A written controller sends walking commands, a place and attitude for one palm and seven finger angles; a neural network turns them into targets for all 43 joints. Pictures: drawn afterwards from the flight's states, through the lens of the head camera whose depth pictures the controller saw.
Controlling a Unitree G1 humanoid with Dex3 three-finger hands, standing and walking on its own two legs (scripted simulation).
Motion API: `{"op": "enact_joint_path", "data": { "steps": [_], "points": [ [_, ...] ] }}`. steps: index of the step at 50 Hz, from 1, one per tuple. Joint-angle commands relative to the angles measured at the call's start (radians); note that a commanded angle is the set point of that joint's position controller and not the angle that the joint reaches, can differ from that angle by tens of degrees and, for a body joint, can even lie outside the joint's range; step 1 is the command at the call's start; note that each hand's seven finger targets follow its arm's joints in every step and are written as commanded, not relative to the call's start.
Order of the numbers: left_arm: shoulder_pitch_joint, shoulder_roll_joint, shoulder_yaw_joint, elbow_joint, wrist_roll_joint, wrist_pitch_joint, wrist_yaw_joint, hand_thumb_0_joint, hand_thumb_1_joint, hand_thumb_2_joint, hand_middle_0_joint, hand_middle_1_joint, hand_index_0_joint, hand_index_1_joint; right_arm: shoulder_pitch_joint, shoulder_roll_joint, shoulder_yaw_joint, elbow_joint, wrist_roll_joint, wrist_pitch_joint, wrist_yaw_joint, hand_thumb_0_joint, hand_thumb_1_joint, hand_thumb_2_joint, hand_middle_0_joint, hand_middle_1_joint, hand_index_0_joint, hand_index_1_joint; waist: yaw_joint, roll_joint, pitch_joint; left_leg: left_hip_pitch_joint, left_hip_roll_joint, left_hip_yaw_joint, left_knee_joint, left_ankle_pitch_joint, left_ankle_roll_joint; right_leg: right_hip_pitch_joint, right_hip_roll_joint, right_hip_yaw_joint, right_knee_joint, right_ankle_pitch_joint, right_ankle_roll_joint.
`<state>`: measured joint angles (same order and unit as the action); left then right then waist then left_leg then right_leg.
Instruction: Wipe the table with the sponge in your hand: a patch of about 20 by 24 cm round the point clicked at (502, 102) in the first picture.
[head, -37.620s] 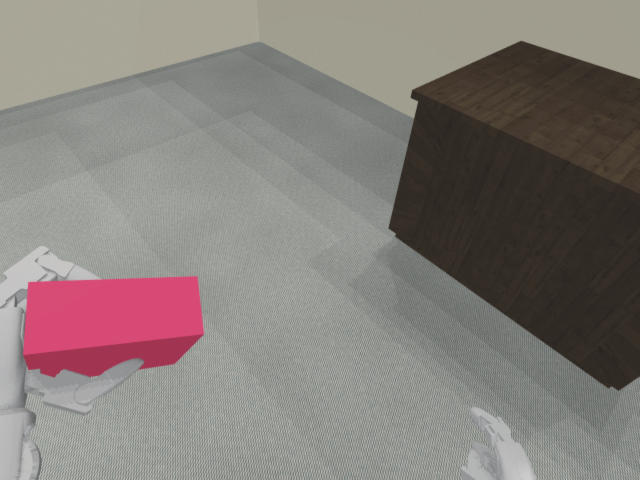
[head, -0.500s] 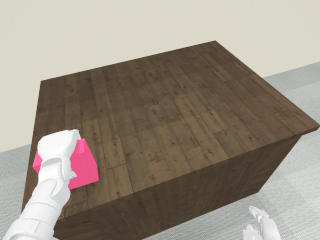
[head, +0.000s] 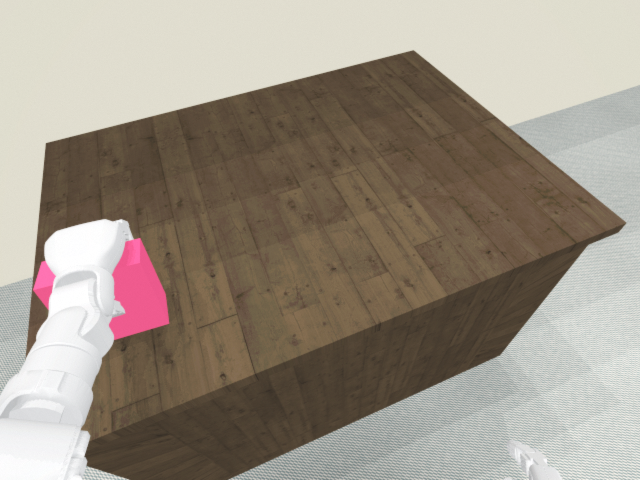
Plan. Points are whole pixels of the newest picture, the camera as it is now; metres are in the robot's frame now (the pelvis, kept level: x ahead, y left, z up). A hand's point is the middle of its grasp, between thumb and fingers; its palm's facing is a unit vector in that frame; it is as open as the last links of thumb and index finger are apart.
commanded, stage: wipe forward along the first lane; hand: left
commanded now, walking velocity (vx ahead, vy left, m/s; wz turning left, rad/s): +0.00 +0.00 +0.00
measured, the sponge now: (115, 304) +0.34 +0.33 -0.01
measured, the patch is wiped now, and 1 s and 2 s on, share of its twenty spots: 0.15 0.45 0.70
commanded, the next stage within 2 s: slide across to the middle lane in 0.58 s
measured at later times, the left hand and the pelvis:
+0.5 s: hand (102, 245) +0.41 +0.35 +0.04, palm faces -0.14 +0.01 -0.99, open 10.0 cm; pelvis +0.01 +0.02 +0.00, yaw +0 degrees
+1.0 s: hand (106, 232) +0.44 +0.36 +0.04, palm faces -0.10 +0.02 -1.00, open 10.0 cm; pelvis +0.03 +0.05 +0.00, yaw +1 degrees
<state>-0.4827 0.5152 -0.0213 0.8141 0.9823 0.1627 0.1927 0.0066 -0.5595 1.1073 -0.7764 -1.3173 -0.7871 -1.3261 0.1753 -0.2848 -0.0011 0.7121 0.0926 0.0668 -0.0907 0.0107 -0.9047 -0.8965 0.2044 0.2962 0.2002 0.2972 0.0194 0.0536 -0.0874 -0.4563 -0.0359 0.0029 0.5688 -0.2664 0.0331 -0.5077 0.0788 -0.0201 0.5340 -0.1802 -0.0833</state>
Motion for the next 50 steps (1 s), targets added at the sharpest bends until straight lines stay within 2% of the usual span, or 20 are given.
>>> {"op": "enact_joint_path", "data": {
  "steps": [1,4,5,8,9,13,14,17,19,21,24,25,27,30,34,35,39,44,46,50],
  "points": [
    [-0.248,0.243,0.057,-0.029,0.026,0.0,0.035,0.0,0.1,1.3,-1.2,-1.6,-1.2,-1.6,-0.035,-0.132,-0.045,-0.124,-0.003,-0.041,-0.004,0.0,-0.9,-0.9,0.2,0.3,0.2,0.3,-0.011,-0.112,-0.234,-0.07,-0.005,-0.031,-0.063,-0.023,0.029,0.264,-0.085,0.167,-0.106,-0.04,0.035],
    [-0.261,0.289,0.098,-0.003,0.017,-0.009,0.038,0.0,0.1,1.3,-1.2,-1.6,-1.2,-1.6,-0.032,-0.142,-0.045,-0.115,-0.001,-0.034,-0.003,0.0,-0.9,-0.9,0.2,0.3,0.2,0.3,-0.014,-0.131,-0.237,-0.087,-0.005,-0.034,-0.061,0.0,0.03,0.275,-0.081,0.175,-0.1,0.014,0.035],
    [-0.29,0.252,0.054,0.001,0.019,-0.012,0.037,0.0,0.1,1.3,-1.2,-1.6,-1.2,-1.6,-0.02,-0.139,-0.043,-0.118,-0.002,-0.033,-0.002,0.0,-0.9,-0.9,0.2,0.3,0.2,0.3,-0.028,-0.124,-0.226,-0.085,-0.004,-0.03,-0.062,0.002,0.031,0.267,-0.082,0.156,-0.097,0.025,0.038],
    [-0.326,0.242,0.033,0.021,0.037,-0.013,0.039,0.0,0.1,1.3,-1.2,-1.6,-1.2,-1.6,-0.01,-0.14,-0.043,-0.111,-0.002,-0.03,0.003,0.0,-0.9,-0.9,0.2,0.3,0.2,0.3,-0.039,-0.118,-0.215,-0.076,-0.002,-0.033,-0.063,-0.007,0.03,0.224,-0.079,0.148,-0.101,-0.001,0.037],
    [-0.339,0.283,0.077,0.024,0.038,-0.02,0.044,0.0,0.1,1.3,-1.2,-1.6,-1.2,-1.6,-0.008,-0.144,-0.048,-0.103,-0.002,-0.032,0.002,0.0,-0.9,-0.9,0.2,0.3,0.2,0.3,-0.033,-0.118,-0.225,-0.071,0.0,-0.034,-0.062,0.011,0.033,0.229,-0.076,0.154,-0.099,0.021,0.033],
    [-0.384,0.243,0.028,0.05,0.047,-0.021,0.052,0.0,0.1,1.3,-1.2,-1.6,-1.2,-1.6,0.013,-0.143,-0.048,-0.101,-0.002,-0.026,0.004,0.0,-0.9,-0.9,0.2,0.3,0.2,0.3,-0.052,-0.11,-0.225,-0.062,0.003,-0.035,-0.059,0.002,0.031,0.191,-0.074,0.129,-0.096,0.0,0.036],
    [-0.406,0.283,0.064,0.055,0.045,-0.027,0.054,0.0,0.1,1.3,-1.2,-1.6,-1.2,-1.6,0.017,-0.147,-0.049,-0.091,-0.002,-0.026,0.003,0.0,-0.9,-0.9,0.2,0.3,0.2,0.3,-0.047,-0.107,-0.244,-0.06,0.007,-0.038,-0.06,0.019,0.031,0.198,-0.072,0.132,-0.091,0.019,0.032],
    [-0.411,0.237,0.019,0.074,0.049,-0.027,0.055,0.0,0.1,1.3,-1.2,-1.6,-1.2,-1.6,0.031,-0.144,-0.049,-0.095,-0.003,-0.022,0.006,0.0,-0.9,-0.9,0.2,0.3,0.2,0.3,-0.054,-0.1,-0.256,-0.049,0.007,-0.039,-0.056,0.04,0.029,0.188,-0.071,0.111,-0.08,0.041,0.034],
    [-0.413,0.28,0.063,0.095,0.047,-0.024,0.059,0.0,0.1,1.3,-1.2,-1.6,-1.2,-1.6,0.032,-0.148,-0.049,-0.087,-0.002,-0.019,0.008,0.0,-0.9,-0.9,0.2,0.3,0.2,0.3,-0.042,-0.092,-0.264,-0.041,0.011,-0.046,-0.059,0.058,0.028,0.185,-0.066,0.112,-0.079,0.05,0.027],
    [-0.432,0.236,0.02,0.093,0.046,-0.025,0.058,0.0,0.1,1.3,-1.2,-1.6,-1.2,-1.6,0.046,-0.144,-0.052,-0.089,-0.003,-0.018,0.009,0.0,-0.9,-0.9,0.2,0.3,0.2,0.3,-0.058,-0.097,-0.274,-0.027,0.012,-0.041,-0.05,0.075,0.029,0.181,-0.067,0.098,-0.075,0.073,0.033],
    [-0.464,0.312,0.073,0.12,0.048,-0.025,0.059,0.0,0.1,1.3,-1.2,-1.6,-1.2,-1.6,0.049,-0.155,-0.047,-0.082,-0.003,-0.012,0.009,0.0,-0.9,-0.9,0.2,0.3,0.2,0.3,-0.053,-0.102,-0.268,-0.045,0.015,-0.051,-0.059,0.077,0.027,0.18,-0.064,0.101,-0.074,0.069,0.028],
    [-0.483,0.289,0.04,0.128,0.052,-0.025,0.058,0.0,0.1,1.3,-1.2,-1.6,-1.2,-1.6,0.061,-0.154,-0.046,-0.082,-0.003,-0.011,0.009,0.0,-0.9,-0.9,0.2,0.3,0.2,0.3,-0.068,-0.109,-0.268,-0.045,0.014,-0.046,-0.051,0.078,0.03,0.18,-0.066,0.094,-0.072,0.077,0.033],
    [-0.478,0.306,0.05,0.149,0.07,-0.024,0.057,0.0,0.1,1.3,-1.2,-1.6,-1.2,-1.6,0.07,-0.157,-0.048,-0.078,-0.005,-0.008,0.013,0.0,-0.9,-0.9,0.2,0.3,0.2,0.3,-0.062,-0.092,-0.275,-0.04,0.015,-0.051,-0.05,0.094,0.025,0.166,-0.062,0.089,-0.063,0.081,0.028],
    [-0.505,0.275,0.026,0.134,0.078,-0.032,0.056,0.0,0.1,1.3,-1.2,-1.6,-1.2,-1.6,0.084,-0.152,-0.053,-0.077,-0.009,-0.004,0.018,0.0,-0.9,-0.9,0.2,0.3,0.2,0.3,-0.065,-0.042,-0.298,0.005,0.022,-0.055,-0.041,0.146,0.02,0.14,-0.058,0.075,-0.052,0.104,0.022],
    [-0.475,0.263,0.049,0.144,0.057,-0.036,0.063,0.0,0.1,1.3,-1.2,-1.6,-1.2,-1.6,0.085,-0.152,-0.056,-0.077,-0.011,0.001,0.023,0.0,-0.9,-0.9,0.2,0.3,0.2,0.3,-0.052,-0.071,-0.303,0.006,0.027,-0.062,-0.042,0.174,0.015,0.137,-0.053,0.072,-0.053,0.12,0.018],
    [-0.503,0.246,0.026,0.123,0.052,-0.04,0.065,0.0,0.1,1.3,-1.2,-1.6,-1.2,-1.6,0.09,-0.151,-0.058,-0.08,-0.011,0.0,0.024,0.0,-0.9,-0.9,0.2,0.3,0.2,0.3,-0.066,-0.081,-0.311,0.018,0.028,-0.06,-0.04,0.172,0.017,0.143,-0.054,0.068,-0.054,0.123,0.024],
    [-0.557,0.208,0.012,0.058,0.034,-0.042,0.079,0.0,0.1,1.3,-1.2,-1.6,-1.2,-1.6,0.073,-0.138,-0.062,-0.074,-0.008,-0.005,0.024,0.0,-0.9,-0.9,0.2,0.3,0.2,0.3,-0.064,-0.034,-0.323,0.078,0.038,-0.076,-0.057,0.205,0.007,0.126,-0.05,0.063,-0.062,0.103,0.017],
    [-0.597,0.148,-0.02,0.009,0.003,-0.026,0.089,0.0,0.1,1.3,-1.2,-1.6,-1.2,-1.6,0.052,-0.129,-0.063,-0.057,-0.006,-0.007,0.024,0.0,-0.9,-0.9,0.2,0.3,0.2,0.3,-0.066,-0.028,-0.341,0.148,0.045,-0.091,-0.075,0.252,-0.009,0.137,-0.048,0.055,-0.074,0.109,0.016],
    [-0.579,0.079,-0.074,0.021,0.001,-0.008,0.087,0.0,0.1,1.3,-1.2,-1.6,-1.2,-1.6,0.048,-0.122,-0.063,-0.049,-0.008,-0.008,0.029,0.0,-0.9,-0.9,0.2,0.3,0.2,0.3,-0.069,-0.014,-0.318,0.174,0.048,-0.093,-0.078,0.257,-0.018,0.122,-0.047,0.04,-0.076,0.098,0.017],
    [-0.614,0.069,-0.083,0.028,-0.002,0.023,0.081,0.0,0.1,1.3,-1.2,-1.6,-1.2,-1.6,0.027,-0.124,-0.055,-0.038,-0.009,-0.005,0.026,0.0,-0.9,-0.9,0.2,0.3,0.2,0.3,-0.07,-0.025,-0.3,0.185,0.048,-0.101,-0.091,0.266,-0.025,0.129,-0.048,0.036,-0.081,0.099,0.013]
  ]
}}
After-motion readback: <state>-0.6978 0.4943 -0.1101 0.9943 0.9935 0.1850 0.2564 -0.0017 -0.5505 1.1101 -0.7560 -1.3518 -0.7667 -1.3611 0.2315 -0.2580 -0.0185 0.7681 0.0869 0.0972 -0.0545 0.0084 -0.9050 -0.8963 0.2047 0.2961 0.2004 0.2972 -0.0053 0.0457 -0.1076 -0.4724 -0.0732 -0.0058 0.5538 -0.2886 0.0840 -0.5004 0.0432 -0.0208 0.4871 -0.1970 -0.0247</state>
